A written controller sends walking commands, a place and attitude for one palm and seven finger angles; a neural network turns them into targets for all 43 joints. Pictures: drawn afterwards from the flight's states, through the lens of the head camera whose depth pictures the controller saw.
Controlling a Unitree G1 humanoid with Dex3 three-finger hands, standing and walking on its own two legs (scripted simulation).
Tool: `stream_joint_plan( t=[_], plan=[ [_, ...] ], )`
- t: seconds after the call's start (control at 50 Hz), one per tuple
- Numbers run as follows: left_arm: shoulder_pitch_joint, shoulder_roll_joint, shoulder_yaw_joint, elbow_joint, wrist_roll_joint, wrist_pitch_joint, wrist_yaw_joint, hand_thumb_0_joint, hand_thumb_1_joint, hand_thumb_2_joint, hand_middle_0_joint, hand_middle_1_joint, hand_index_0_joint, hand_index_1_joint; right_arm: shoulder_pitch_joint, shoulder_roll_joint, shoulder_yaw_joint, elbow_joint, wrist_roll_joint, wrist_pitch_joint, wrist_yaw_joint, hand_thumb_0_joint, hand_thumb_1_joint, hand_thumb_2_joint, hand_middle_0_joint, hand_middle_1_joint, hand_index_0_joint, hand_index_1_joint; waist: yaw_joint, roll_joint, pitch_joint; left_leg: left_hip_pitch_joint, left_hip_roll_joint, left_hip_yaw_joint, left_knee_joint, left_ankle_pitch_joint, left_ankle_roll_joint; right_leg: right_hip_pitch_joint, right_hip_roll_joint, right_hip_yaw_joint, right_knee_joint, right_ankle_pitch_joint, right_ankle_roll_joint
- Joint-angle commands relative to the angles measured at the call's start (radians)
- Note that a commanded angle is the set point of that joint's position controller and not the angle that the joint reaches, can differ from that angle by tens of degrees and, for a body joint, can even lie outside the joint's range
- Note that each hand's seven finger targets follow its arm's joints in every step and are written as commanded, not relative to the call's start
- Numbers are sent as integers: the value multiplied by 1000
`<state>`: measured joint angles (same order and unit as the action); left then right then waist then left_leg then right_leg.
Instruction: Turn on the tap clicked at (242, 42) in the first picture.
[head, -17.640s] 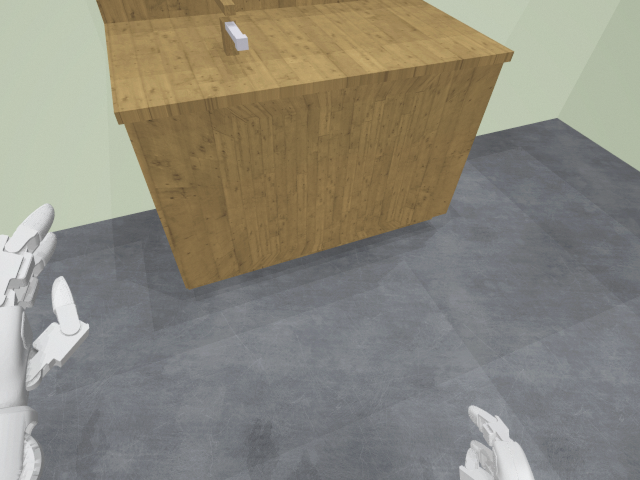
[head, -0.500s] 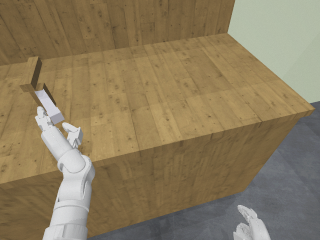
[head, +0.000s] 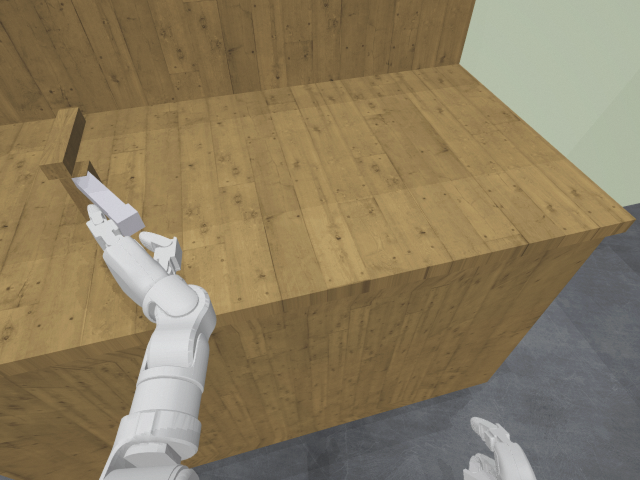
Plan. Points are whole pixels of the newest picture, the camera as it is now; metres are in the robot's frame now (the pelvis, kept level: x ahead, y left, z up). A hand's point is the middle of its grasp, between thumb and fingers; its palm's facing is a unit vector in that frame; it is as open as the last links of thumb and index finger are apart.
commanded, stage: push the lever round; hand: left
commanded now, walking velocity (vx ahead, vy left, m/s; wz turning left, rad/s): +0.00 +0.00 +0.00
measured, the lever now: (127, 220) +0.40 +0.28 +0.12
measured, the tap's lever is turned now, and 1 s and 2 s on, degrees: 33 70 79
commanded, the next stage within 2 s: lift the hand up off the lever in 0.84 s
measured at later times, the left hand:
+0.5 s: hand (189, 226) +0.41 +0.21 +0.10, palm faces +0.84 -0.54 -0.08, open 7.9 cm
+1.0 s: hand (199, 212) +0.44 +0.21 +0.10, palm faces +0.84 -0.54 -0.10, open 7.9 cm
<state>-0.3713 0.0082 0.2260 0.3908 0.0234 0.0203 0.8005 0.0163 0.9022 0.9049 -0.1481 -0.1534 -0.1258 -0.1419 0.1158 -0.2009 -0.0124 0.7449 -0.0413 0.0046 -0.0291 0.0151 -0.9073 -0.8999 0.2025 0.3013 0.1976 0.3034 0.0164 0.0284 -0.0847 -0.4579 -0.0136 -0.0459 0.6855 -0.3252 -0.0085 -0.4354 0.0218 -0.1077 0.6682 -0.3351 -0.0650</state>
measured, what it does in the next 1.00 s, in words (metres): stands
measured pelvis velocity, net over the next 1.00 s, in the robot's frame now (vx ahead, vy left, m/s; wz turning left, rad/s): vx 0.00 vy -0.01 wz -0.01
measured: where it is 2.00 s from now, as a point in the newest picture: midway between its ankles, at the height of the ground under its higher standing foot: outside the picture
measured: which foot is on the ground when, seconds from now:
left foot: down 0.00-1.00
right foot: down 0.00-1.00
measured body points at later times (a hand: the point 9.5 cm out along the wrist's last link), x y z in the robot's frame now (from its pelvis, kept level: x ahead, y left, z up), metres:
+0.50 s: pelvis -0.01 -0.01 -0.01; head +0.02 -0.02 +0.44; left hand +0.36 +0.24 +0.10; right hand +0.13 -0.25 -0.13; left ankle +0.01 +0.12 -0.72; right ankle +0.01 -0.08 -0.72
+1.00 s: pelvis +0.00 -0.01 -0.01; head +0.03 -0.02 +0.44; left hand +0.39 +0.23 +0.10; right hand +0.10 -0.26 -0.14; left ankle +0.01 +0.12 -0.72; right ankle +0.01 -0.08 -0.72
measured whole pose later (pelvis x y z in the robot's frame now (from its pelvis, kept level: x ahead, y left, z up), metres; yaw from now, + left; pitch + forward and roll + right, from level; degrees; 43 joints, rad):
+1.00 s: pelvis +0.00 -0.01 -0.01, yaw -1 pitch +10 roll +0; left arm -0.70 0.09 0.41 0.77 0.11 -0.03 0.90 0.02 0.90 0.90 -0.15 -0.15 -0.13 -0.15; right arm 0.20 -0.20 -0.03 0.78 -0.07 0.01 0.01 0.01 -0.91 -0.90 0.20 0.30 0.20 0.30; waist -0.06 0.02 -0.12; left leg -0.59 0.00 -0.04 0.74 -0.34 -0.02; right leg -0.57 0.04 -0.11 0.73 -0.35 -0.08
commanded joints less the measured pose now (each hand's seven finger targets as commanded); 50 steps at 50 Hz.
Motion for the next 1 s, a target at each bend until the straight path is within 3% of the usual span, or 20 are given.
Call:
stream_joint_plan(
  t=[0.0,0.1,0.14,0.18,0.26,0.34,0.36,0.42,0.44,0.48,0.52,0.54,0.62,0.64,0.7,0.74,0.78,0.84,0.9,0.98],
  plan=[
    [-421,108,-20,-196,42,-47,21,0,900,900,-150,-150,-150,-150,-102,-112,-40,-137,-3,-37,-4,0,-900,-900,200,300,200,300,-14,-39,-318,102,6,13,-48,258,9,145,-47,67,-91,269,34],
    [-467,107,2,-123,50,-22,55,0,900,900,-150,-150,-150,-150,-95,-109,-38,-127,-8,-27,8,0,-900,-900,200,300,200,300,-19,-50,-291,71,6,15,-44,241,10,130,-48,64,-94,257,36],
    [-472,159,63,-77,54,-15,69,0,900,900,-150,-150,-150,-150,-89,-115,-40,-119,-9,-24,7,0,-900,-900,200,300,200,300,-12,-63,-283,43,4,13,-48,216,13,134,-47,68,-102,233,39],
    [-542,134,25,-58,63,-14,72,0,900,900,-150,-150,-150,-150,-91,-110,-35,-118,-7,-21,11,0,-900,-900,200,300,200,300,-32,-56,-267,31,3,17,-47,179,15,110,-51,73,-109,189,41],
    [-618,159,36,-41,93,-45,83,0,900,900,-150,-150,-150,-150,-67,-111,-40,-105,-14,-29,13,0,-900,-900,200,300,200,300,-40,-7,-304,42,4,15,-36,169,19,87,-43,75,-95,166,35],
    [-632,180,62,3,97,-66,84,0,900,900,-150,-150,-150,-150,-42,-117,-48,-96,-20,-31,14,0,-900,-900,200,300,200,300,-43,-24,-335,25,2,14,-21,169,20,88,-40,76,-80,187,39],
    [-648,161,39,2,94,-70,80,0,900,900,-150,-150,-150,-150,-39,-116,-46,-101,-18,-32,15,0,-900,-900,200,300,200,300,-51,-29,-346,22,0,18,-18,172,22,95,-44,82,-76,203,42],
    [-643,194,78,21,85,-74,78,0,900,900,-150,-150,-150,-150,-20,-119,-50,-102,-19,-27,15,0,-900,-900,200,300,200,300,-50,-49,-366,5,-2,28,-8,183,24,124,-50,92,-75,260,52],
    [-638,239,123,27,87,-75,81,0,900,900,-150,-150,-150,-150,-17,-124,-53,-97,-18,-23,11,0,-900,-900,200,300,200,300,-40,-39,-376,1,-2,24,-11,191,24,136,-49,93,-73,264,49],
    [-654,195,81,29,87,-74,76,0,900,900,-150,-150,-150,-150,-9,-119,-52,-101,-18,-22,16,0,-900,-900,200,300,200,300,-53,-26,-367,9,-1,29,-8,202,24,127,-49,90,-69,285,50],
    [-665,212,97,57,88,-71,77,0,900,900,-150,-150,-150,-150,2,-122,-51,-96,-19,-21,19,0,-900,-900,200,300,200,300,-59,-37,-343,-5,0,30,-8,188,25,117,-50,91,-75,276,53],
    [-643,235,127,69,91,-70,79,0,900,900,-150,-150,-150,-150,5,-127,-54,-95,-20,-20,17,0,-900,-900,200,300,200,300,-46,-44,-343,-15,-2,24,-13,189,25,124,-45,88,-73,268,49],
    [-693,206,93,65,96,-80,79,0,900,900,-150,-150,-150,-150,19,-125,-55,-99,-22,-23,25,0,-900,-900,200,300,200,300,-64,-41,-346,-8,-2,33,-8,186,28,114,-47,92,-74,283,56],
    [-670,246,138,66,100,-85,84,0,900,900,-150,-150,-150,-150,24,-129,-61,-95,-23,-22,23,0,-900,-900,200,300,200,300,-53,-35,-362,-7,-2,30,-9,193,28,123,-43,88,-71,276,51],
    [-676,217,110,72,102,-86,81,0,900,900,-150,-150,-150,-150,35,-124,-59,-97,-24,-21,31,0,-900,-900,200,300,200,300,-60,-27,-362,-6,-2,35,-4,202,27,119,-44,89,-64,304,55],
    [-689,254,141,109,107,-82,82,0,900,900,-150,-150,-150,-150,36,-132,-60,-86,-22,-19,28,0,-900,-900,200,300,200,300,-63,-32,-332,-24,-2,31,-11,178,29,102,-41,88,-71,255,51],
    [-752,221,101,111,113,-91,83,0,900,900,-150,-150,-150,-150,42,-129,-58,-86,-25,-24,30,0,-900,-900,200,300,200,300,-80,-30,-326,-18,-1,31,-12,157,31,75,-38,87,-74,215,51],
    [-738,269,153,115,113,-106,89,0,900,900,-150,-150,-150,-150,51,-133,-64,-81,-27,-25,29,0,-900,-900,200,300,200,300,-67,-30,-362,-17,-3,31,-6,170,32,95,-36,89,-68,238,50],
    [-797,245,121,162,121,-108,86,0,900,900,-150,-150,-150,-150,62,-129,-59,-72,-30,-26,30,0,-900,-900,200,300,200,300,-92,-37,-343,-31,-2,33,-2,150,31,69,-38,91,-66,220,54],
    [-819,276,151,165,125,-108,92,0,900,900,-150,-150,-150,-150,72,-130,-60,-77,-33,-24,31,0,-900,-900,200,300,200,300,-83,-10,-388,-23,-4,34,-1,170,32,84,-35,90,-54,240,52]
  ],
)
